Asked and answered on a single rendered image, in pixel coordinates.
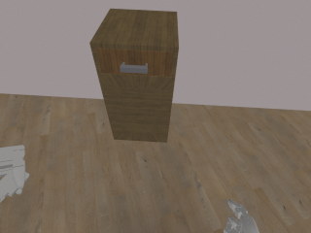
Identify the robot right hand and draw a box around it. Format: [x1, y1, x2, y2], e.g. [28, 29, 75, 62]
[224, 199, 259, 233]

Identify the robot left hand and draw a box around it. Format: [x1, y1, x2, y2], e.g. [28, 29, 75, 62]
[0, 145, 29, 203]

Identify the drawer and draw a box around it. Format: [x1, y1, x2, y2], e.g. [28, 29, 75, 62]
[96, 48, 173, 77]

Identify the handle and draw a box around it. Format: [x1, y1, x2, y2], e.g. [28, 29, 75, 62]
[120, 62, 148, 74]

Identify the cabinet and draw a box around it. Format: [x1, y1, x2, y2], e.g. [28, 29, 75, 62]
[89, 9, 179, 143]

